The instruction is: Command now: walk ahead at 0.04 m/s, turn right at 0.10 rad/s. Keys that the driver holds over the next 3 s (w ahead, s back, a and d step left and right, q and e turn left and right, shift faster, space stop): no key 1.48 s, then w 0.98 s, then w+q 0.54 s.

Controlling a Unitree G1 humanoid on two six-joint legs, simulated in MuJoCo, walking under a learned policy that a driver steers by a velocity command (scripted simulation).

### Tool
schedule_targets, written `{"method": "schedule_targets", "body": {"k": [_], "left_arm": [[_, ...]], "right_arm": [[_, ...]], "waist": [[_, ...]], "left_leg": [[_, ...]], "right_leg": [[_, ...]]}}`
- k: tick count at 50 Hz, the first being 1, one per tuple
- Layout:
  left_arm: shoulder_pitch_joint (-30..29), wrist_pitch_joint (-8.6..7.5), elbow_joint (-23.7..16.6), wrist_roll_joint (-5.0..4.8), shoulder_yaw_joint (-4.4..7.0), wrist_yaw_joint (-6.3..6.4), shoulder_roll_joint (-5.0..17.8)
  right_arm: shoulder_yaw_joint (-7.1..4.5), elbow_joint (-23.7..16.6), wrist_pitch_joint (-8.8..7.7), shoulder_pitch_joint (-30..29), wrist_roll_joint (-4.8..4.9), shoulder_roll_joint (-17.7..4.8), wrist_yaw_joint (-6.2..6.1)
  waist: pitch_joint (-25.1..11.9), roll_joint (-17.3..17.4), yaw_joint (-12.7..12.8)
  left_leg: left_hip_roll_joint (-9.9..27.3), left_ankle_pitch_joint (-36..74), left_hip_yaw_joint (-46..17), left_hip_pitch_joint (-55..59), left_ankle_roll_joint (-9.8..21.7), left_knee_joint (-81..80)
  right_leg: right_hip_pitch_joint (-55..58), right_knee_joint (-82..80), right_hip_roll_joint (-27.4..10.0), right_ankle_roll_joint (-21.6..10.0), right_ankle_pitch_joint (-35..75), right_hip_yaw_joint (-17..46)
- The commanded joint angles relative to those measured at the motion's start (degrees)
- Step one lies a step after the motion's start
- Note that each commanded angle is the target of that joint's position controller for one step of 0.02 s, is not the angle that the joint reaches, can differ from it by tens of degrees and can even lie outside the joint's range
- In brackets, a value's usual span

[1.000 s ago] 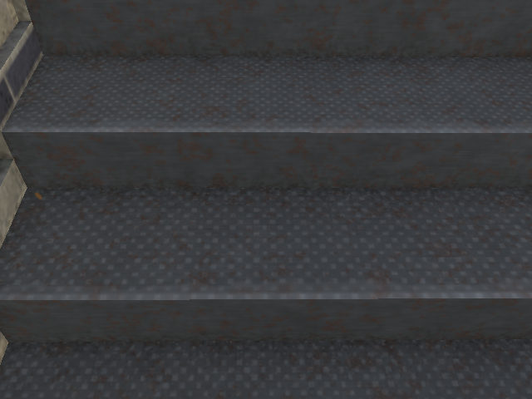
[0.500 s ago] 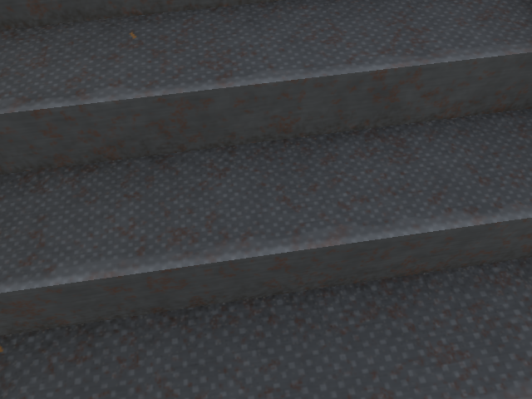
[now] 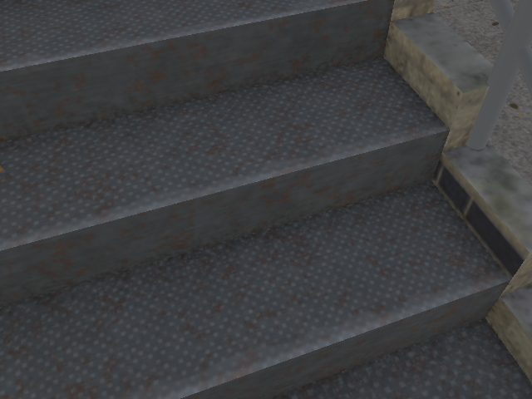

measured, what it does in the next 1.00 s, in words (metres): climbs: left foot 0.17 m higher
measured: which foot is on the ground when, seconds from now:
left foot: up 0.00-0.46, down 0.48-1.00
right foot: down 0.00-0.52, up 0.54-1.00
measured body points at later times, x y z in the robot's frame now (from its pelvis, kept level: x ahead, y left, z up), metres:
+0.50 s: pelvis +0.04 +0.04 +0.03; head +0.08 +0.05 +0.47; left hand +0.01 +0.29 -0.12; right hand +0.30 -0.11 -0.04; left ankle +0.13 +0.16 -0.57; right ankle +0.02 -0.11 -0.73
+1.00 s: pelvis +0.06 +0.07 +0.10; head +0.07 +0.08 +0.55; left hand +0.10 +0.30 -0.05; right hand +0.15 -0.15 -0.03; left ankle +0.13 +0.16 -0.57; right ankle +0.03 -0.06 -0.47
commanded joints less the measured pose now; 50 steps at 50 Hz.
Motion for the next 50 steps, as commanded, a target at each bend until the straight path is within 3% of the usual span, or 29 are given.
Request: {"method": "schedule_targets", "body": {"k": [1,2,3,4,6,9,10,12,15,17,18,19,21,22,23,24,25,26,27,28,29,30,31,32,34,36,41,47,50], "left_arm": [[21.3,-0.72,2.2,0.47,2.39,1.82,12.5],[16.6,-0.18,2.7,0.69,1.54,2.07,10.1],[12.1,-0.14,3.1,0.57,0.73,2.30,7.9],[12.2,-0.49,4.1,-0.14,-0.34,2.44,5.1],[11.9,-0.71,4.7,-1.48,-1.09,2.23,4.1],[15.8,-1.91,7.5,-0.91,0.27,2.12,7.3],[17.8,-2.42,8.4,-0.94,0.65,2.31,8.0],[19.6,-2.82,9.6,-1.11,0.78,2.80,7.9],[18.4,-3.36,10.1,-1.63,1.03,3.04,9.1],[16.6,-2.52,10.1,-2.13,1.03,3.64,9.5],[16.8,-2.41,9.7,-1.96,1.26,5.25,10.8],[15.8,-1.66,8.9,-2.16,2.12,5.46,14.1],[16.6,-0.38,8.4,-1.83,3.12,4.92,15.7],[16.1,-0.13,7.1,-1.55,3.22,3.96,16.6],[15.6,-0.50,6.4,-2.18,3.34,2.82,16.5],[14.7,-0.71,7.2,-3.27,3.27,1.39,16.5],[15.5,-0.70,7.2,-3.70,2.99,-0.01,14.7],[13.5,0.19,3.0,-3.45,2.22,-1.04,11.8],[8.2,1.62,0.6,-1.46,2.38,-1.74,9.9],[7.2,2.71,-1.3,0.52,1.91,-1.60,5.4],[6.8,3.25,-3.5,1.19,1.71,-0.66,4.3],[9.2,3.69,-4.4,0.67,1.25,1.09,3.3],[11.5,4.07,-4.0,0.76,1.23,2.22,4.5],[15.2,4.34,-2.2,1.54,1.54,2.83,5.2],[16.7,4.60,-1.3,0.76,1.49,2.66,4.8],[15.3,4.58,-1.4,0.17,1.24,2.40,4.2],[10.1,5.52,-2.3,0.94,1.91,1.91,6.6],[8.7,6.47,-1.5,0.96,2.05,2.00,5.9],[7.8,6.32,-2.2,0.85,1.81,3.04,4.8]], "right_arm": [[0.04,-0.8,0.92,6.7,1.86,1.5,0.86],[0.09,-2.1,0.85,2.4,0.60,2.1,1.33],[-0.02,-3.1,0.79,-2.3,-1.30,1.6,1.52],[-0.26,-3.9,1.10,-4.9,-1.97,0.5,1.28],[-0.40,-4.9,3.08,-4.2,-3.10,-1.3,1.40],[1.50,-10.3,3.71,-12.2,-3.82,2.1,0.68],[1.73,-12.7,3.91,-15.7,-4.38,2.0,-0.01],[2.29,-16.7,4.19,-21.1,-4.94,1.5,-0.58],[3.23,-21.2,5.30,-23.8,-4.86,2.4,-0.90],[3.77,-23.9,6.31,-25.3,-4.68,2.4,-0.20],[4.02,-26.4,6.82,-27.7,-4.58,3.4,-0.02],[4.99,-25.9,7.26,-24.0,-3.96,4.2,0.32],[5.18,-25.0,7.87,-24.4,-2.26,4.2,0.33],[4.66,-21.2,7.77,-17.6,-0.85,3.8,-0.05],[4.06,-19.0,7.78,-11.5,-0.45,3.1,-0.59],[3.52,-16.1,7.11,-4.0,-0.57,2.7,-1.04],[2.83,-15.3,6.08,-3.2,-0.86,1.2,-1.09],[0.95,-15.1,6.70,-2.4,-2.69,-5.7,-1.61],[0.08,-15.3,7.61,-2.2,-4.04,-7.0,-2.35],[-0.86,-15.7,7.50,-9.9,-3.33,-9.8,-1.94],[-0.54,-16.3,6.77,-17.4,-3.51,-9.1,-1.72],[0.58,-14.2,5.94,-20.4,-3.48,-5.4,-1.58],[1.73,-11.7,4.88,-19.9,-3.30,-1.4,-1.40],[2.37,-9.8,3.94,-17.4,-3.46,1.0,-1.21],[2.41,-7.2,2.49,-13.4,-3.54,1.2,-0.95],[1.49,-5.7,1.44,-10.9,-3.29,-1.2,-0.67],[-0.35,-4.2,-0.07,-7.0,-3.34,-3.8,-1.26],[-1.20,-3.7,-0.44,-5.3,-3.78,-3.7,-2.30],[-1.19,-3.6,-0.43,-5.7,-3.79,-3.9,-2.72]], "waist": [[-21.1,-4.9,7.4],[-14.2,-4.3,4.6],[-6.4,-3.6,2.0],[-1.4,-4.3,2.0],[-0.7,-3.9,-0.4],[0.3,-5.9,1.6],[0.9,-7.8,2.6],[1.7,-5.5,3.3],[1.9,-2.3,1.4],[1.9,-4.5,0.8],[0.7,-7.9,1.3],[-2.7,-6.4,-0.4],[-3.1,-8.3,1.6],[-6.6,-8.4,1.4],[-9.8,-10.1,0.2],[-12.6,-10.3,-3.2],[-12.7,-8.2,-3.5],[-13.4,10.0,-4.3],[-13.6,18.5,-6.6],[-6.8,15.3,-3.2],[-1.9,12.6,0.8],[3.0,12.3,4.9],[6.6,7.5,7.0],[5.6,5.1,7.4],[3.7,3.8,6.9],[2.5,4.7,5.9],[1.2,5.5,3.1],[1.1,5.9,1.2],[1.9,4.4,0.5]], "left_leg": [[-8.8,-7.8,-15.3,-21.5,-0.6,49.3],[-8.9,-2.7,-15.9,-25.3,-0.8,57.4],[-8.5,-1.3,-14.7,-30.4,-0.6,59.1],[-9.1,-2.1,-14.8,-33.4,0.2,62.0],[-10.4,-0.5,-13.0,-33.6,1.2,67.3],[-11.6,-2.6,-14.3,-48.1,3.8,81.4],[-11.5,-4.3,-15.0,-54.5,4.5,86.0],[-10.5,-5.5,-16.0,-63.0,4.8,89.6],[-8.0,-3.6,-14.8,-63.4,4.0,85.3],[-5.2,-1.1,-9.4,-59.1,2.0,72.2],[-4.2,-7.0,-12.1,-59.4,2.6,73.5],[-2.4,-11.1,-8.5,-53.7,3.1,58.4],[-3.8,-18.6,-4.1,-37.1,4.3,39.7],[-6.0,-22.7,-1.0,-29.1,5.3,39.0],[-8.4,-19.5,-0.6,-21.9,6.4,36.7],[-10.2,-6.6,-1.6,-13.5,7.4,27.7],[-9.2,-1.4,-10.5,-11.9,8.6,18.4],[1.8,-9.9,-35.0,-8.2,12.6,4.4],[7.8,-25.9,-55.8,-12.9,16.9,-16.6],[8.2,-28.3,-57.6,-20.8,16.9,-21.2],[8.1,-25.9,-51.0,-25.1,14.3,-17.8],[6.0,-22.1,-41.4,-29.1,11.2,-12.9],[2.9,-16.8,-31.8,-31.5,8.4,-7.5],[1.6,-11.4,-26.4,-30.9,7.7,-3.8],[1.0,-5.3,-23.0,-27.7,8.4,-2.2],[2.4,-5.5,-24.6,-24.1,10.2,-2.8],[4.5,-11.5,-27.4,-16.4,12.9,-6.4],[7.5,-13.5,-32.2,-14.4,16.1,-5.6],[9.4,-13.9,-35.5,-15.3,17.1,-3.1]], "right_leg": [[31.9,-3.1,-23.9,-17.0,95.0,18.4],[23.2,-7.1,-21.1,-18.3,71.0,15.2],[18.0,-8.2,-17.6,-15.3,56.2,12.1],[14.5,-8.8,-15.5,-12.3,54.0,10.1],[9.6,-10.1,-14.2,-9.4,41.7,7.6],[12.1,-12.5,-16.5,-11.4,26.0,10.6],[14.4,-13.3,-17.4,-11.8,20.1,12.0],[16.4,-14.8,-18.0,-12.0,9.5,13.3],[12.5,-17.1,-16.8,-10.7,7.8,11.4],[9.6,-19.5,-12.2,-10.4,4.3,9.0],[12.4,-20.8,-15.4,-12.1,13.9,12.6],[15.6,-23.3,-13.8,-11.5,14.2,8.8],[12.8,-26.3,-12.8,-11.0,20.2,4.7],[13.9,-22.5,-13.3,-11.1,36.1,1.9],[14.8,-18.0,-13.8,-11.2,51.5,1.0],[15.6,-9.8,-12.9,-8.8,68.0,-1.9],[11.8,-1.6,-10.0,-5.5,64.8,-2.1],[-2.2,11.8,-3.7,-2.0,38.0,-2.5],[-7.3,31.1,1.2,-1.3,-2.7,5.4],[-13.0,52.1,5.3,0.6,-6.3,14.9],[-18.2,63.6,6.7,0.6,-4.2,17.7],[-20.8,65.0,5.5,0.6,-1.9,16.1],[-21.0,62.3,5.3,1.0,1.9,13.9],[-20.0,63.4,6.8,1.1,6.6,12.2],[-20.2,64.4,8.1,1.7,11.2,11.9],[-22.7,67.3,9.0,2.1,12.2,12.1],[-26.8,63.6,7.5,3.4,10.6,9.6],[-27.0,61.4,4.1,4.1,8.4,8.6],[-29.2,63.5,3.3,3.4,7.3,9.7]]}}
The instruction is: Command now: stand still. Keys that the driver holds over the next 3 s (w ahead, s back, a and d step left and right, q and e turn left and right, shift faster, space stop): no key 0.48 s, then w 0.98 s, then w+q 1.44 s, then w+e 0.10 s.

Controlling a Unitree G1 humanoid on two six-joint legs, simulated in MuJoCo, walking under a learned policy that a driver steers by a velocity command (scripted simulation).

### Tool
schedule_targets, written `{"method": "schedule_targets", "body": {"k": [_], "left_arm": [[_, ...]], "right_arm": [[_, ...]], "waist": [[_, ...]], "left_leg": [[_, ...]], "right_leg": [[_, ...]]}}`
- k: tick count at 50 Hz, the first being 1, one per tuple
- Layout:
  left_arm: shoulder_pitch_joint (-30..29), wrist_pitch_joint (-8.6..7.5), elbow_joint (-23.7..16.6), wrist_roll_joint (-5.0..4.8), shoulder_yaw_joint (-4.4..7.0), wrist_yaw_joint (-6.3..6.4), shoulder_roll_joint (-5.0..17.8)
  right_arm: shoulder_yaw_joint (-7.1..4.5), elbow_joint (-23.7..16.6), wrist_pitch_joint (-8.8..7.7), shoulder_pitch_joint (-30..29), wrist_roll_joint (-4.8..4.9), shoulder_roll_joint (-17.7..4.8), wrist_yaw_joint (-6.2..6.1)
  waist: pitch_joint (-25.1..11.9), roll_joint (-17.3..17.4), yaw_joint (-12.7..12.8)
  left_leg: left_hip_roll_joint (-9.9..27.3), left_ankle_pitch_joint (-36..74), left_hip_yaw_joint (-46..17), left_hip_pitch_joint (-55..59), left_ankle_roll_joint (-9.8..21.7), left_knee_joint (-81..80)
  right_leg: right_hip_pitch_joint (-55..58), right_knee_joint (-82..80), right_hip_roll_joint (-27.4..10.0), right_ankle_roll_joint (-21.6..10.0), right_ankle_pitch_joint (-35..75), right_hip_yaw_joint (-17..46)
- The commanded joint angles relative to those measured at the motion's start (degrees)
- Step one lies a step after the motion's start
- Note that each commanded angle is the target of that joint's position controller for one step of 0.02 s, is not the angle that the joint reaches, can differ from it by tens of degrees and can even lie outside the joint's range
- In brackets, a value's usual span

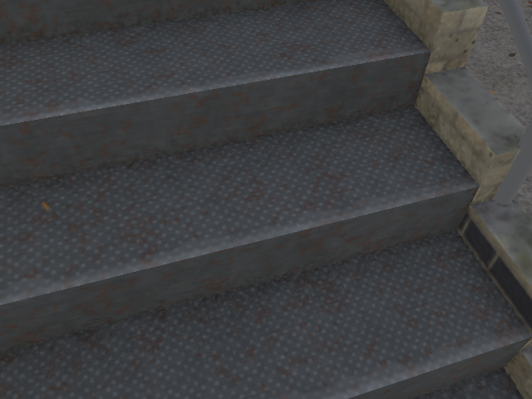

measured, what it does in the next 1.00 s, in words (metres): steps on the spot: right foot 0.17 m lower, then left foot 0.17 m higher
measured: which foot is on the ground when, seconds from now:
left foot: down 0.00-0.24, up 0.26-0.78, down 0.80-1.00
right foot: up 0.00-0.20, down 0.22-0.84, up 0.86-1.00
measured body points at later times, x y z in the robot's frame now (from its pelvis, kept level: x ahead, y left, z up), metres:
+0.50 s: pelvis -0.02 -0.10 -0.09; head -0.01 -0.12 +0.36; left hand -0.03 +0.11 -0.23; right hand +0.13 -0.29 -0.22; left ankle -0.03 +0.01 -0.57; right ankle -0.04 -0.19 -0.83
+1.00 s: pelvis +0.10 -0.01 +0.01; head +0.08 +0.01 +0.46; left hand +0.25 +0.22 -0.09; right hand +0.15 -0.25 -0.12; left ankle +0.12 +0.08 -0.67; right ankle +0.10 -0.18 -0.48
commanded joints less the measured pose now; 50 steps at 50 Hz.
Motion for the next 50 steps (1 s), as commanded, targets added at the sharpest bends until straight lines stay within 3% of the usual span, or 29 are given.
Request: {"method": "schedule_targets", "body": {"k": [1,5,8,9,11,12,13,14,15,16,17,18,19,20,21,24,28,33,36,37,38,40,41,42,43,44,46,48,50], "left_arm": [[-1.9,-0.83,-4.7,-0.06,0.16,0.57,1.4],[3.0,-0.71,-3.5,-0.85,-0.21,-0.62,1.6],[8.0,0.19,-0.4,-1.57,-0.64,-1.47,2.4],[9.7,0.11,0.9,-2.19,-0.73,-1.54,1.9],[14.2,-0.66,4.9,-3.66,-1.65,-0.52,-0.7],[11.4,-2.63,4.5,-1.86,-3.51,-0.79,-4.2],[11.5,-5.41,4.4,-1.37,-3.85,-1.63,1.1],[12.5,-6.29,4.4,-1.67,-3.12,-1.98,5.1],[10.2,-6.17,4.0,-2.11,-2.19,-1.84,8.0],[7.8,-5.72,2.6,-0.82,-1.23,-0.63,10.9],[6.1,-4.98,1.8,-1.13,-0.28,0.70,12.3],[5.3,-4.69,1.1,-2.74,-0.96,2.12,9.2],[5.8,-5.28,2.0,-2.71,-2.11,3.09,4.6],[7.4,-5.49,3.6,-2.76,-2.31,2.55,2.7],[8.7,-5.90,4.5,-2.72,-2.46,2.61,1.5],[9.6,-6.78,5.0,-2.13,-1.80,2.59,2.5],[15.8,-6.77,6.7,-1.92,0.40,2.23,4.2],[15.2,-7.95,7.5,-2.10,0.73,2.12,4.0],[10.3,-7.85,5.7,-2.87,1.16,3.03,7.2],[3.9,-8.14,2.7,-3.17,0.93,1.79,7.5],[2.5,-8.73,2.2,-3.18,1.41,0.23,9.5],[4.0,-9.27,2.7,-3.88,1.68,-1.35,11.5],[3.2,-10.11,2.1,-3.83,1.82,-2.72,11.8],[-2.3,-10.45,-3.3,-4.02,1.82,-5.23,9.3],[-5.9,-10.87,-5.7,-0.15,2.34,-6.58,5.2],[-5.6,-10.70,-7.8,1.42,0.89,-6.55,-1.8],[-2.0,-10.17,-9.9,0.99,-1.04,-5.29,-3.1],[1.9,-8.42,-7.1,-0.31,-2.15,-3.54,-4.2],[-0.3,-6.62,-7.9,-0.88,-3.20,-2.40,-5.6]], "right_arm": [[-1.54,-2.9,-0.73,-0.5,-0.25,-6.4,-0.47],[-0.87,-4.6,0.22,-6.9,-1.42,-6.0,-0.52],[-0.39,-5.3,1.96,-9.7,-2.72,-7.1,-0.93],[-0.25,-5.0,2.83,-9.0,-2.30,-6.7,-1.08],[0.19,-3.5,4.12,-4.8,-2.12,-3.7,-1.81],[0.79,-1.1,5.87,-1.4,-0.71,0.5,-0.56],[0.96,-1.5,5.70,1.6,1.45,4.1,0.13],[0.21,-0.8,5.33,7.7,1.74,3.2,1.37],[-0.02,-0.9,5.27,6.4,0.91,1.1,1.90],[0.11,-3.8,5.44,-1.8,-0.37,0.9,1.74],[0.63,-8.4,5.64,-11.0,-0.37,-0.2,2.03],[0.68,-11.5,5.86,-18.2,-0.08,-1.9,2.60],[0.33,-12.8,5.82,-19.7,-0.85,-2.2,3.35],[0.46,-11.4,6.03,-14.8,-1.02,-1.7,4.03],[0.84,-11.5,6.10,-12.4,-0.95,-0.5,4.47],[0.97,-12.2,7.10,-9.4,-1.13,0.2,4.13],[1.08,-19.0,6.35,-18.1,-2.56,-0.1,4.27],[2.63,-26.5,4.81,-25.5,-1.13,2.2,4.93],[3.87,-27.9,5.27,-25.0,0.44,2.4,5.47],[3.78,-25.4,5.38,-18.2,1.79,1.6,5.14],[3.04,-21.7,5.59,-8.9,1.94,0.9,4.31],[0.58,-16.1,5.18,3.3,1.38,-3.8,2.82],[-0.67,-14.7,4.88,9.4,0.20,-7.5,2.80],[-2.83,-12.9,5.14,16.3,-1.23,-16.0,1.76],[-4.43,-12.0,5.75,13.8,0.77,-19.5,0.71],[-3.38,-13.8,4.97,0.5,1.56,-17.2,0.53],[-1.35,-9.2,2.83,-6.9,-0.16,-10.2,2.62],[0.75,-2.4,0.91,-4.1,-0.97,-2.3,4.35],[0.31,1.9,-0.94,0.8,-0.21,-2.9,5.41]], "waist": [[-2.3,6.3,-0.9],[-3.6,8.8,2.0],[-3.0,9.6,2.6],[-2.9,8.7,2.8],[-1.5,2.5,2.7],[-0.8,-8.3,2.1],[-1.1,-13.0,-0.8],[-2.3,-7.8,-5.0],[-2.5,-5.6,-5.9],[0.4,-7.4,-4.7],[3.3,-10.8,-1.5],[7.3,-12.2,0.6],[7.1,-6.5,0.8],[4.4,-1.4,0.1],[2.2,-1.8,0.3],[-0.9,-2.1,0.5],[0.0,-3.6,4.5],[3.9,-1.4,3.2],[4.4,-2.0,1.2],[0.9,-1.4,-1.4],[-3.5,-6.3,-4.2],[-12.9,-5.5,-8.7],[-16.1,-4.1,-11.3],[-16.4,19.3,-15.0],[-15.4,24.0,-13.8],[-8.8,15.5,-5.3],[0.0,8.6,4.4],[1.1,6.1,6.8],[3.1,4.5,6.6]], "left_leg": [[15.0,-10.8,-32.0,7.5,12.0,-22.9],[12.5,-11.9,-27.1,0.3,9.2,-16.8],[10.3,-11.5,-21.1,-6.2,5.0,-12.2],[9.8,-8.6,-20.5,-7.4,4.3,-10.8],[6.5,6.6,-15.7,-6.4,3.4,1.6],[-1.0,-6.0,-5.8,-7.3,3.0,25.7],[-5.4,-15.2,-6.3,-13.3,-0.8,48.6],[-4.9,-11.4,-7.4,-16.3,-3.6,52.7],[-2.6,-9.6,-8.0,-20.6,-4.3,53.1],[-2.6,-9.9,-7.8,-30.5,-4.5,61.1],[-1.1,-9.2,-5.0,-39.0,-5.3,62.0],[1.7,-8.0,-5.3,-40.7,-5.4,60.6],[2.6,-2.6,-10.9,-38.4,-3.6,61.4],[1.8,4.3,-10.5,-33.8,-3.1,54.5],[1.7,4.7,-9.3,-29.3,-2.7,51.5],[0.2,2.0,-7.3,-26.2,-3.1,50.0],[2.0,-1.8,-8.4,-42.9,-1.8,56.0],[5.1,-4.8,-9.9,-50.8,-0.5,55.2],[5.4,-9.6,-3.7,-29.1,1.5,31.1],[3.5,-10.7,0.5,-10.5,2.9,21.6],[-0.1,-13.9,3.9,4.5,3.9,22.4],[-7.3,-11.9,5.5,16.8,4.1,10.2],[-6.6,-10.9,-5.0,20.7,5.3,-0.7],[6.8,-42.6,-44.8,25.1,10.6,-29.9],[11.5,-59.5,-73.9,22.5,9.5,-54.2],[14.6,-52.9,-72.0,14.8,4.2,-51.6],[11.9,-35.9,-47.5,0.8,2.6,-39.9],[7.6,-16.5,-27.8,-1.7,1.0,-34.5],[5.8,-7.7,-19.7,0.6,0.8,-35.0]], "right_leg": [[-8.4,2.1,-2.5,-0.5,-1.1,2.2],[2.3,-11.7,-4.9,-1.9,-2.2,-0.2],[17.4,-41.0,-7.8,-4.9,-3.0,-4.8],[23.9,-51.4,-7.9,-5.5,3.2,-7.9],[33.5,-73.1,-7.9,-5.2,19.0,-10.7],[30.3,-74.0,-7.8,-4.3,12.3,-6.5],[30.0,-63.4,-15.0,-4.1,56.6,1.6],[31.6,-62.2,-20.5,-3.9,71.6,6.2],[33.1,-64.4,-23.5,-6.8,58.9,8.7],[35.2,-67.8,-25.3,-12.2,39.4,12.1],[37.8,-75.8,-28.2,-18.1,20.3,16.6],[35.3,-81.4,-29.3,-21.8,5.3,21.6],[35.1,-79.2,-27.1,-20.5,2.8,18.6],[35.8,-76.1,-21.6,-17.2,-2.7,12.4],[35.8,-75.6,-19.9,-16.3,-1.1,10.0],[39.2,-74.8,-18.7,-18.2,7.7,7.9],[49.8,-79.6,-21.1,-20.7,-19.0,14.2],[43.8,-86.6,-22.2,-19.2,-37.7,15.1],[30.9,-98.6,-19.9,-18.6,-26.6,7.8],[22.8,-99.4,-17.1,-17.5,-10.3,-0.9],[19.1,-96.1,-16.2,-18.2,11.2,-6.1],[27.0,-72.9,-15.2,-16.5,53.6,-9.7],[26.0,-56.6,-15.0,-14.5,53.2,-8.1],[4.9,-33.0,-5.1,-10.7,21.2,-6.2],[-6.8,-6.5,3.1,-10.2,-6.8,9.4],[-15.0,10.6,2.8,-9.1,-1.7,18.4],[-18.2,20.6,-0.2,-8.5,1.2,7.8],[-19.1,24.5,0.1,-8.1,2.6,6.4],[-23.6,23.4,-0.8,-7.9,1.1,7.2]]}}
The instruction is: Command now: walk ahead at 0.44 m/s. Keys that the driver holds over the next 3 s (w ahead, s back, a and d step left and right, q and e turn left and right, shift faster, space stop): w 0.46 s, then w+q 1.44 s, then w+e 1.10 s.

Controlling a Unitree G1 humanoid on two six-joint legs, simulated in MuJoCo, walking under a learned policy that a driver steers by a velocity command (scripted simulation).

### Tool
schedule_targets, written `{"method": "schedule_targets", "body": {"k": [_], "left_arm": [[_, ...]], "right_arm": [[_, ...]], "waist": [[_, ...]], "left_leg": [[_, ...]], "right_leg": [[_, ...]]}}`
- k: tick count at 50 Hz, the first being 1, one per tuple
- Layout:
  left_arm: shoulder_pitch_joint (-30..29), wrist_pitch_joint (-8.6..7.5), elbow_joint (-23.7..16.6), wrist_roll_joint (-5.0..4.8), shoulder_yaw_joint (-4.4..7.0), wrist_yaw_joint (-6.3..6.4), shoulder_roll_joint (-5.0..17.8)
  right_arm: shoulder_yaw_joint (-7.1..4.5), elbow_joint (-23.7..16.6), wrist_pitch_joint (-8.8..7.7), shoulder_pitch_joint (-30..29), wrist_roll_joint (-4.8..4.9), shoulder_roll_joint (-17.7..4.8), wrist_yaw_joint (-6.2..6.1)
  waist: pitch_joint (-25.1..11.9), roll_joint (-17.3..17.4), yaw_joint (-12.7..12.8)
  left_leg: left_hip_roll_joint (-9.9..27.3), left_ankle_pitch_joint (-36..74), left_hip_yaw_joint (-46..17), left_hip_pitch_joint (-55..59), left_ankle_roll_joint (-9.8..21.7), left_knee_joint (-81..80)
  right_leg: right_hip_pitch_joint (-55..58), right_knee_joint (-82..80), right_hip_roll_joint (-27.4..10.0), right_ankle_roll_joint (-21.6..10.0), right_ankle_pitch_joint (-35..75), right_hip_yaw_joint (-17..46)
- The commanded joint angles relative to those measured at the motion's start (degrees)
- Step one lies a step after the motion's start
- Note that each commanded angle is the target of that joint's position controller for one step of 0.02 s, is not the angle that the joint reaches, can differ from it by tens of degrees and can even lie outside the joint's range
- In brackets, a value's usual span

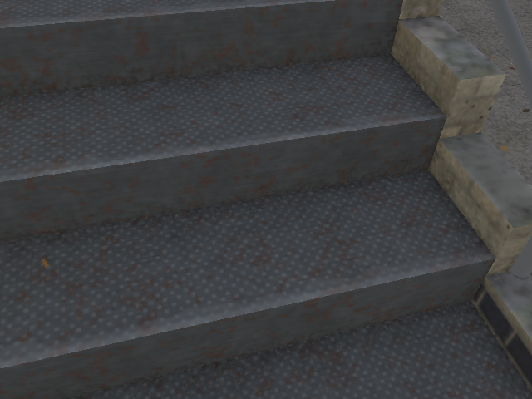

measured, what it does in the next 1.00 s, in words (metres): climbs: right foot 0.17 m higher, then left foot 0.17 m higher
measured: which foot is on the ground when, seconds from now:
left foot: down 0.00-0.44, up 0.46-0.96, down 0.98-1.00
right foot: up 0.00-0.40, down 0.42-1.00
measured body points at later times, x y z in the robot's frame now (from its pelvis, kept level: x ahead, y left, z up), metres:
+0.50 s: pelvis +0.29 -0.06 +0.10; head +0.34 -0.05 +0.55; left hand +0.52 +0.13 +0.01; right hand +0.26 -0.29 -0.03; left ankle +0.08 +0.09 -0.52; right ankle +0.42 -0.13 -0.51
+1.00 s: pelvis +0.58 -0.04 +0.26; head +0.61 -0.05 +0.71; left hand +0.47 +0.17 +0.12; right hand +0.83 -0.14 +0.16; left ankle +0.68 +0.02 -0.35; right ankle +0.45 -0.14 -0.47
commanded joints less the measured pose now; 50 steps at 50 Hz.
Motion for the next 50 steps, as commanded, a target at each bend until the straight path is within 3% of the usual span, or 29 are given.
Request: {"method": "schedule_targets", "body": {"k": [1,4,9,12,15,17,18,19,21,22,23,24,25,26,27,29,31,33,37,39,41,43,44,45,46,47,48,49,50], "left_arm": [[6.4,2.16,-1.0,-1.05,-2.29,1.30,-3.4],[0.5,2.44,-1.8,-0.95,-1.47,0.71,-1.1],[-11.3,3.30,-4.9,0.64,-1.39,1.79,-3.4],[-22.3,3.13,-9.6,-0.02,-2.56,1.84,-4.2],[-30.4,3.24,-16.5,-1.33,-5.42,1.00,-7.5],[-26.7,3.44,-16.7,-1.63,-6.18,-1.67,-7.6],[-20.5,3.12,-13.3,-2.47,-5.40,-2.08,-6.4],[-12.1,3.01,-10.0,-2.88,-4.07,-1.65,-4.6],[9.9,3.16,-3.6,-3.14,-0.98,-0.02,1.8],[13.9,2.38,0.1,-1.83,0.84,0.99,6.6],[14.8,2.87,0.1,-0.74,2.41,1.94,12.7],[9.5,2.96,-0.5,-0.63,3.07,2.07,13.3],[2.8,2.01,1.4,-1.27,3.07,1.51,11.6],[0.9,1.06,4.5,-2.03,2.08,1.24,7.4],[1.0,-0.22,7.4,-1.33,1.19,1.50,3.1],[4.1,-1.27,12.6,-0.23,-0.93,1.75,-3.0],[6.3,-3.06,15.3,-1.52,-1.20,1.24,-3.3],[5.2,-4.41,15.4,-1.68,-1.62,0.86,-2.0],[12.8,-6.56,18.9,-0.99,-0.95,0.07,3.1],[14.6,-4.85,19.4,-0.98,-1.62,0.56,1.9],[18.1,-3.52,19.2,-0.73,-2.17,1.74,1.0],[21.9,-2.99,19.6,-1.85,-1.50,4.01,4.7],[21.3,-2.72,19.3,-3.24,-1.65,5.37,5.5],[21.1,-2.64,17.8,-5.35,-2.24,6.55,3.7],[22.6,-2.89,17.0,-5.31,-1.69,7.08,7.3],[21.4,-3.13,15.7,-5.53,-1.19,7.61,9.6],[17.6,-2.75,13.4,-5.62,-0.63,6.48,11.6],[14.3,-2.67,10.3,-5.90,-0.13,4.86,13.3],[11.3,-3.29,5.8,-4.52,0.27,3.85,12.3]], "right_arm": [[0.04,-1.0,-4.60,-4.9,0.45,-1.9,1.86],[-0.54,0.3,-5.81,-1.2,1.86,-4.6,0.59],[-1.27,4.3,-8.38,11.0,0.46,-5.2,0.24],[-0.78,6.1,-8.15,14.7,-1.05,-3.5,-0.38],[-0.15,8.6,-6.27,18.3,0.23,-1.9,-1.86],[-0.33,7.4,-5.13,16.3,2.17,-3.3,-3.27],[0.72,4.7,-5.27,10.4,2.86,-3.6,-2.48],[-0.03,3.5,-5.85,10.0,2.97,-8.0,-1.86],[-2.29,2.5,-8.00,7.7,4.68,-16.8,0.69],[-2.36,0.8,-8.89,10.1,6.17,-13.7,2.64],[-2.03,-1.6,-9.40,8.4,5.16,-9.2,4.45],[-2.72,-2.8,-9.88,5.3,1.66,-7.3,4.33],[-1.76,-6.6,-9.47,2.9,1.63,-2.6,3.44],[-1.09,-9.3,-8.81,-1.3,-0.36,-0.5,2.37],[-0.16,-11.3,-8.22,-3.4,-1.28,1.7,1.28],[1.67,-12.1,-5.79,-1.7,-0.56,5.8,0.54],[2.05,-12.7,-4.42,-2.7,1.43,7.0,0.22],[1.61,-13.4,-2.92,-6.0,1.88,5.0,-0.09],[2.60,-16.6,-1.21,-15.6,1.15,7.9,-1.47],[3.43,-20.6,-0.40,-22.9,0.75,7.0,-1.58],[3.28,-21.8,0.72,-25.7,0.33,5.1,-0.29],[4.25,-23.3,1.65,-29.8,1.18,6.0,1.41],[4.93,-23.1,1.58,-31.0,1.22,7.5,1.80],[5.14,-20.0,2.26,-26.2,1.05,8.2,2.41],[5.29,-18.6,2.38,-23.4,2.16,8.2,2.32],[4.75,-17.7,2.41,-17.6,2.86,5.4,1.78],[3.30,-15.2,1.79,-9.1,1.93,1.2,1.17],[2.27,-13.4,0.87,-2.8,0.68,-1.6,1.19],[0.13,-12.8,0.58,-0.1,-0.01,-6.6,0.75]], "waist": [[10.3,3.4,4.9],[9.0,2.2,2.4],[9.1,7.2,-3.4],[12.1,6.0,-6.1],[13.1,8.2,-7.4],[10.2,7.3,-7.0],[5.8,5.1,-3.2],[-0.2,8.0,0.3],[-15.0,13.1,11.5],[-20.0,6.2,9.9],[-25.0,-10.9,9.3],[-26.3,-7.0,7.6],[-19.3,-1.6,2.6],[-8.7,4.8,0.0],[-3.1,6.8,-1.6],[1.9,4.6,-5.4],[3.9,3.1,-6.4],[6.8,5.2,-7.4],[7.3,1.5,-4.6],[8.5,1.2,-4.4],[7.7,-1.2,-2.2],[5.9,-3.5,0.3],[4.1,-2.2,-0.5],[-0.3,0.3,-0.9],[-1.8,-3.5,-1.8],[-4.8,-6.5,-4.5],[-8.9,-11.2,-7.9],[-13.3,-12.5,-10.7],[-12.9,-6.1,-11.4]], "left_leg": [[8.8,-3.0,-16.7,-3.7,2.9,-34.5],[10.6,-0.1,-17.5,2.6,5.8,-40.3],[15.2,-3.6,-20.9,26.4,9.7,-44.8],[16.4,1.0,-19.3,35.3,9.5,-47.0],[15.3,11.9,-14.6,34.3,7.8,-56.1],[14.9,28.7,-9.3,28.3,9.1,-65.7],[12.2,56.9,-2.4,23.9,8.2,-60.9],[14.3,88.8,-2.6,22.5,8.1,-51.7],[15.4,106.8,-2.5,29.0,5.6,-26.0],[8.5,86.3,-5.8,12.5,2.9,-6.4],[-4.3,27.5,-11.2,0.7,0.7,19.5],[-6.0,22.9,-21.1,-2.9,1.2,42.0],[-2.8,27.9,-18.8,-8.9,0.6,50.1],[0.2,32.4,-14.2,-13.3,1.5,49.6],[0.3,34.1,-14.0,-15.8,2.6,53.3],[0.0,31.8,-15.7,-22.8,4.3,62.2],[-0.7,28.1,-17.3,-29.4,4.0,63.3],[-1.2,27.8,-16.5,-31.3,3.1,56.3],[-3.3,19.9,-10.9,-49.2,5.0,75.3],[-1.4,15.7,-8.5,-49.2,5.6,63.7],[-0.9,14.3,-3.8,-45.3,4.7,54.1],[2.1,9.2,4.7,-37.2,5.1,41.2],[2.8,5.8,4.7,-32.7,6.4,32.5],[-1.6,2.5,10.5,-22.7,7.1,25.7],[-4.9,-1.2,13.9,-16.9,7.7,21.5],[-6.8,-2.0,14.0,-11.4,8.3,16.9],[-8.6,-3.8,11.0,-6.1,10.0,10.6],[-10.3,-1.9,4.8,4.4,11.3,1.3],[-4.2,-13.4,-17.7,15.1,15.0,-9.7]], "right_leg": [[-11.1,1.5,-0.7,1.0,0.2,-1.9],[-13.2,-4.6,-3.1,3.1,3.3,-6.4],[-34.8,12.7,-5.7,1.6,-10.7,-8.8],[-45.3,13.3,-8.2,1.7,-22.1,-11.7],[-40.4,-2.1,-11.3,0.6,-28.5,-14.9],[-16.7,-24.1,-12.3,-3.0,-23.2,-19.3],[0.8,-31.1,-7.5,-4.8,-22.6,-24.3],[15.7,-33.9,-2.8,-4.9,-19.9,-26.9],[37.0,-47.3,1.2,-6.1,-17.4,-21.6],[50.7,-55.5,-6.9,-8.6,-28.6,-0.2],[55.2,-76.1,-22.7,-14.9,-29.1,33.6],[50.9,-86.1,-22.9,-11.4,-35.4,43.4],[44.4,-86.9,-24.1,-8.4,-44.5,38.7],[36.3,-84.0,-22.7,-5.6,-46.4,29.6],[28.3,-82.6,-22.3,-4.8,-38.1,22.1],[24.3,-83.6,-20.4,-2.6,-25.8,10.4],[25.5,-84.4,-19.3,-0.6,-16.1,0.7],[22.9,-87.4,-18.3,2.6,-11.4,-7.5],[34.6,-91.6,-18.0,1.1,-8.6,-12.1],[35.9,-95.1,-15.6,3.4,-10.2,-16.9],[37.6,-97.5,-14.0,1.6,-7.5,-19.3],[43.0,-106.8,-15.9,-1.0,3.6,-21.4],[48.0,-105.5,-16.4,-0.9,17.6,-23.9],[50.0,-100.1,-15.3,-0.1,42.5,-27.1],[52.3,-93.8,-17.6,-0.3,72.7,-27.1],[54.2,-87.1,-20.7,-0.7,88.0,-25.9],[58.1,-74.6,-21.8,-1.3,95.4,-25.3],[54.4,-60.2,-21.7,-2.0,90.0,-25.1],[34.3,-41.8,-17.2,-0.1,66.7,-23.8]]}}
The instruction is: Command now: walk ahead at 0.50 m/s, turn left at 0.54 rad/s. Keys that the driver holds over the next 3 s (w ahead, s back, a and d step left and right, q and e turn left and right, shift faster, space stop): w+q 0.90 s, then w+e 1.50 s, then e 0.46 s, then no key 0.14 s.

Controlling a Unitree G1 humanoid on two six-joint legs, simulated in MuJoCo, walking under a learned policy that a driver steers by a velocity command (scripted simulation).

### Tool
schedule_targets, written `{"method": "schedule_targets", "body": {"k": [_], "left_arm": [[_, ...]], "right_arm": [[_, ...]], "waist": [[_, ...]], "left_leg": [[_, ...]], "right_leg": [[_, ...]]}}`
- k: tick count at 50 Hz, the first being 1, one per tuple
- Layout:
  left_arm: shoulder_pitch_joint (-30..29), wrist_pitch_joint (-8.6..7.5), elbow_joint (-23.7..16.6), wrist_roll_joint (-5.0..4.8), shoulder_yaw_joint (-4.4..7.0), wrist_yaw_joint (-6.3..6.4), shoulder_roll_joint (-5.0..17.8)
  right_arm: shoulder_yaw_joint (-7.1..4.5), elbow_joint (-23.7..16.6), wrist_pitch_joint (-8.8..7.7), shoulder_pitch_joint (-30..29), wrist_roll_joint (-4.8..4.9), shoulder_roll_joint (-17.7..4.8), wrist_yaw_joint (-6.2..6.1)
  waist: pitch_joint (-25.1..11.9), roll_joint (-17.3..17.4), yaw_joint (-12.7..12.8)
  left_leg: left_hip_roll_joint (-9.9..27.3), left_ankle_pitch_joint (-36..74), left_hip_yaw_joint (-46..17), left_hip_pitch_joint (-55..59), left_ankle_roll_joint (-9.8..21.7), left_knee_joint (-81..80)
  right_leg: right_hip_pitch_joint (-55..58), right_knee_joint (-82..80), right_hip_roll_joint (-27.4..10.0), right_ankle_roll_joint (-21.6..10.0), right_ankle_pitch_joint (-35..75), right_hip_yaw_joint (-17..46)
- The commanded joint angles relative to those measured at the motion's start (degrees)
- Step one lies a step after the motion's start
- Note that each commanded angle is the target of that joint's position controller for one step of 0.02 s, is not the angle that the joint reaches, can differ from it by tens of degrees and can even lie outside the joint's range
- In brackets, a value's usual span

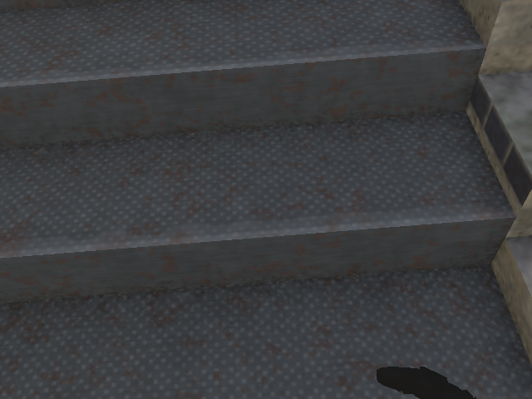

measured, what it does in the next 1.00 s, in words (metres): climbs, turning left: right foot 0.17 m higher, then left foot 0.17 m higher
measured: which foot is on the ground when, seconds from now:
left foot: down 0.00-0.46, up 0.48-0.98, down 1.00-1.00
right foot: down 0.00-0.00, up 0.02-0.44, down 0.46-1.00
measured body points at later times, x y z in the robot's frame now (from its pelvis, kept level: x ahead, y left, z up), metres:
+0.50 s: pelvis +0.30 -0.01 +0.18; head +0.34 +0.01 +0.63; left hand +0.53 +0.19 +0.13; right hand +0.33 -0.27 +0.05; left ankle +0.12 +0.04 -0.51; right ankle +0.44 -0.09 -0.44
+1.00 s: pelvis +0.56 +0.17 +0.30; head +0.63 +0.20 +0.74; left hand +0.33 +0.29 +0.18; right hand +0.91 +0.21 +0.25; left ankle +0.68 +0.36 -0.27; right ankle +0.45 -0.10 -0.42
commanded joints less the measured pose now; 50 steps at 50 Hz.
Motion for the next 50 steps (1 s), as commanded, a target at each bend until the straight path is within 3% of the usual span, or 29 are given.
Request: {"method": "schedule_targets", "body": {"k": [1,2,3,6,7,10,13,16,18,20,22,23,24,25,26,27,28,30,33,36,38,40,42,44,45,47,48,49,50], "left_arm": [[-15.5,-2.01,-17.1,2.65,3.86,-3.18,13.2],[-17.2,-2.07,-20.7,5.47,2.95,-4.62,7.5],[-17.9,-2.18,-23.1,6.05,1.81,-5.12,4.9],[-15.3,-0.30,-24.6,5.57,-0.90,-2.28,-2.8],[-16.1,0.38,-24.4,5.37,-1.72,-1.72,-4.2],[-22.0,1.55,-26.6,5.96,-1.76,-2.25,-1.3],[-35.2,1.66,-31.8,5.20,-3.73,-1.25,-5.7],[-45.7,1.86,-38.0,5.69,-4.72,-1.57,-4.7],[-47.5,3.31,-39.2,4.13,-4.72,-3.00,-4.4],[-32.3,3.33,-32.7,2.18,-3.48,-2.67,-4.6],[-15.6,3.72,-26.9,0.09,1.30,-1.93,4.6],[-10.3,3.17,-24.5,2.25,3.21,-1.49,9.0],[-8.1,1.80,-22.0,2.88,4.29,-1.60,13.1],[-13.7,2.99,-23.1,2.68,4.90,-0.73,14.0],[-22.4,3.23,-22.6,1.23,3.72,-0.27,7.9],[-23.0,2.94,-19.2,0.76,2.06,-0.54,1.6],[-20.4,1.39,-17.0,1.08,1.88,-1.14,0.3],[-14.1,-1.50,-10.0,3.34,1.61,-2.12,-0.8],[-11.9,-4.01,-6.1,2.39,2.57,-4.55,2.6],[-13.7,-3.90,-6.4,3.20,2.99,-4.27,6.2],[-9.4,-4.69,-4.9,3.87,4.13,-3.37,8.9],[-3.8,-4.57,-3.4,4.82,5.17,-2.62,11.8],[5.9,-4.05,0.2,6.72,5.60,-2.02,12.2],[8.2,-2.18,1.1,6.26,4.98,-1.92,11.2],[6.7,-1.55,2.1,4.92,4.32,-1.67,9.7],[-0.8,0.46,-0.6,1.54,2.67,-1.48,8.1],[-1.6,0.29,-1.9,0.59,2.69,-1.31,10.3],[0.0,-1.31,-1.9,0.15,3.98,-2.12,18.1],[0.6,-3.12,-2.0,-0.72,6.01,-3.96,23.1]], "right_arm": [[-7.35,0.5,0.81,16.8,-0.63,-18.0,-1.25],[-7.95,-0.8,0.88,11.2,-0.94,-18.1,-1.49],[-7.55,0.8,-0.57,11.9,-0.17,-16.0,-2.06],[-5.70,9.5,-3.76,16.6,-1.19,-8.2,-1.49],[-6.06,11.7,-4.31,18.5,-1.70,-8.2,-0.62],[-5.72,13.1,-6.19,19.2,-0.35,-9.7,-0.06],[-5.83,15.2,-7.22,26.6,-2.00,-12.8,-0.17],[-6.15,16.0,-6.10,32.1,-0.53,-13.8,-0.84],[-6.92,14.6,-4.38,33.0,0.59,-13.8,-2.47],[-8.57,10.1,-4.11,23.8,0.46,-17.9,-3.03],[-10.47,6.4,-5.59,15.7,2.02,-21.2,-1.99],[-10.02,5.5,-8.40,13.6,1.95,-20.4,-0.67],[-7.96,1.9,-9.62,11.5,1.21,-10.4,1.55],[-7.80,0.2,-9.19,14.3,-1.45,-9.1,2.80],[-7.60,0.5,-7.82,18.3,-2.96,-7.7,3.16],[-6.74,0.4,-6.91,18.3,-3.44,-6.0,3.22],[-6.36,-1.2,-5.67,15.0,-4.04,-5.5,2.25],[-4.82,-4.2,-2.57,11.2,-2.88,-2.6,0.78],[-3.59,-7.9,0.44,7.8,-2.22,-1.3,0.00],[-4.94,-10.8,0.45,-0.7,-1.62,-8.0,0.10],[-5.67,-8.3,-0.11,0.6,-2.36,-6.9,-0.43],[-6.07,-8.8,-0.32,-5.0,-3.25,-6.8,-1.30],[-4.97,-12.1,-0.87,-14.7,-2.92,-2.9,-1.74],[-3.02,-15.7,-0.94,-23.1,-2.22,-1.2,-0.97],[-2.46,-18.3,0.10,-23.8,-0.83,-1.3,-1.51],[-1.34,-16.8,0.73,-16.5,0.94,-2.4,0.98],[-2.54,-13.3,1.18,-11.2,0.80,-4.3,1.16],[-3.69,-11.1,1.70,1.5,0.46,-5.0,0.57],[-4.89,-8.0,1.84,16.3,0.50,-6.6,0.29]], "waist": [[-15.8,11.8,-12.6],[-14.5,4.5,-7.8],[-9.4,0.6,-6.3],[0.4,-4.0,0.6],[1.2,-0.8,0.4],[6.9,-5.2,1.2],[5.6,1.3,-3.7],[4.6,5.3,-7.1],[0.3,2.9,-7.8],[-13.5,5.0,0.2],[-23.9,9.2,9.3],[-25.9,3.8,13.0],[-25.4,-13.5,9.5],[-25.2,-17.5,5.1],[-15.4,-7.1,-1.7],[-5.7,-0.7,-4.1],[-1.1,4.5,-4.1],[3.5,1.0,-4.3],[6.5,-3.2,-7.1],[8.8,0.1,-6.8],[4.6,-6.1,-4.6],[3.7,-3.1,-1.3],[4.6,-3.6,3.2],[6.5,-5.0,5.3],[8.6,-8.0,2.8],[4.4,-5.1,-0.5],[0.1,-2.6,-1.1],[-9.3,-10.0,-6.1],[-19.2,-16.5,-13.3]], "left_leg": [[11.7,-26.5,-62.2,40.9,15.1,-46.3],[14.6,-22.2,-68.0,40.1,13.6,-53.7],[14.6,-18.0,-65.3,34.9,10.9,-53.5],[10.0,8.8,-44.9,27.7,5.3,-48.4],[8.1,15.8,-38.4,28.9,4.1,-47.6],[5.9,13.8,-31.6,22.6,-0.1,-49.6],[9.0,22.8,-37.8,33.5,1.5,-51.9],[6.4,23.6,-36.6,36.8,0.3,-57.2],[9.8,41.6,-35.5,33.7,2.3,-66.8],[10.4,86.7,-24.7,32.7,-0.2,-58.2],[10.9,105.3,-26.7,38.9,-2.2,-39.7],[8.4,98.1,-26.6,36.7,-2.9,-26.1],[-2.4,34.8,-25.4,18.1,-6.2,-3.1],[-4.8,18.1,-26.5,9.3,-7.7,19.4],[-0.7,22.2,-24.7,6.1,-7.2,26.2],[0.9,26.8,-20.6,3.4,-6.5,31.7],[1.6,26.2,-20.3,2.2,-6.1,34.5],[0.4,18.1,-21.5,-6.6,-4.2,46.7],[3.5,15.4,-25.9,-17.1,-4.3,45.0],[5.8,17.3,-21.5,-13.4,-6.4,28.2],[5.6,15.1,-19.0,-16.8,-5.5,33.2],[5.6,4.1,-17.1,-27.0,-3.9,33.9],[6.5,-6.0,-17.7,-41.2,-2.0,39.6],[7.7,-10.2,-11.9,-45.0,-2.5,32.9],[9.1,-10.4,-9.3,-40.8,-2.9,30.5],[10.2,5.1,-0.4,-2.6,-1.6,3.3],[5.3,7.0,4.8,13.3,-1.6,-1.5],[0.9,3.6,3.9,27.9,-1.6,-2.6],[-1.1,7.5,-2.0,42.5,0.2,-11.1]], "right_leg": [[-38.0,67.3,10.3,-0.6,3.3,9.3],[-47.5,83.2,7.9,-0.7,1.4,23.6],[-51.1,87.5,7.8,-1.1,4.1,22.8],[-61.3,98.8,6.0,-1.9,1.2,21.5],[-65.4,102.6,5.5,-2.7,-0.8,21.6],[-67.5,88.6,2.1,-1.4,-3.7,20.0],[-84.0,104.5,3.9,-1.0,-13.6,14.2],[-82.0,87.0,2.6,-1.6,-20.9,13.3],[-60.7,67.3,3.4,-1.3,-18.1,10.5],[-28.5,54.7,7.6,-4.8,-17.2,8.7],[-12.0,41.1,8.7,-5.8,-17.3,13.0],[-3.7,30.2,7.2,-5.9,-18.0,16.4],[7.3,15.4,-8.7,-11.9,-20.1,46.3],[0.9,-3.2,-15.1,-15.6,-22.7,70.6],[-7.1,-1.2,-14.7,-13.9,-35.7,67.1],[-16.6,2.1,-13.3,-11.3,-37.5,58.9],[-22.4,3.2,-12.9,-9.3,-29.5,49.6],[-24.1,1.4,-12.2,-7.2,-22.2,39.2],[-20.0,-4.6,-11.9,-2.7,-14.9,27.9],[-20.4,-15.0,-11.0,-2.8,-7.2,16.8],[-9.7,-14.2,-11.8,-4.4,8.7,13.2],[5.6,-13.8,-11.3,-4.2,13.6,11.3],[20.5,-14.4,-14.0,-3.8,17.2,10.6],[22.9,-18.9,-12.9,-3.0,9.5,8.8],[17.0,-22.7,-12.4,-2.8,7.7,6.1],[-3.0,-30.1,-9.4,-5.8,23.4,1.1],[-6.0,-24.6,-9.4,-7.4,50.5,1.9],[-2.4,-11.2,-12.2,-7.1,82.4,4.0],[0.3,3.7,-11.0,-4.6,89.4,5.9]]}}
Next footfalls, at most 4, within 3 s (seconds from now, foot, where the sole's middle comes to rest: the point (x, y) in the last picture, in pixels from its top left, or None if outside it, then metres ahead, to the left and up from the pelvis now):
0.46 right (344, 349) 0.48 -0.08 -0.47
1.00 left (105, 204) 0.71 0.39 -0.31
1.62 right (105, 49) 1.01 0.41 -0.14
2.10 left None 1.37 0.64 0.02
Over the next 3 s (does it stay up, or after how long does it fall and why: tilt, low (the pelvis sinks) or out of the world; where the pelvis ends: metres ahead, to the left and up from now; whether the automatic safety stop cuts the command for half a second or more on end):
stays up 1.56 0.44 0.80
